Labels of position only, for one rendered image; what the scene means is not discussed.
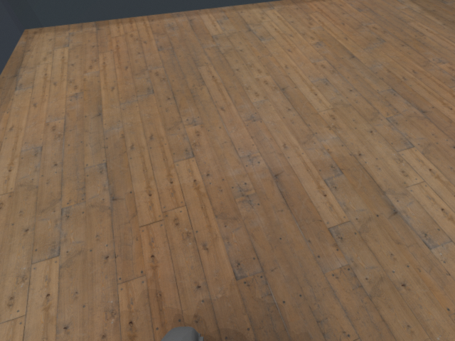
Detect robot left thigh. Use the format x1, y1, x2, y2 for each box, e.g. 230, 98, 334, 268
161, 327, 204, 341

